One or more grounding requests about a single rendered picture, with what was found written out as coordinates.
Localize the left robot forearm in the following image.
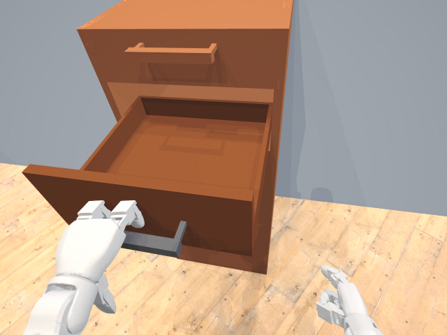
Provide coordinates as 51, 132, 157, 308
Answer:
23, 275, 98, 335

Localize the drawer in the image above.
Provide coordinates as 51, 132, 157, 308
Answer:
22, 96, 273, 257

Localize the robot right hand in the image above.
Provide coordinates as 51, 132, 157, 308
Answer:
316, 265, 369, 328

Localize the right robot forearm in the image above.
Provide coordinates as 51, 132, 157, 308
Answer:
344, 313, 384, 335

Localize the handle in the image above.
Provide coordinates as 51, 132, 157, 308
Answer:
121, 221, 187, 258
124, 47, 214, 64

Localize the cabinet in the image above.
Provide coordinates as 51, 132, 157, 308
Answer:
77, 0, 294, 275

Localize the robot left hand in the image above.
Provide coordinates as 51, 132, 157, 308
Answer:
55, 200, 145, 313

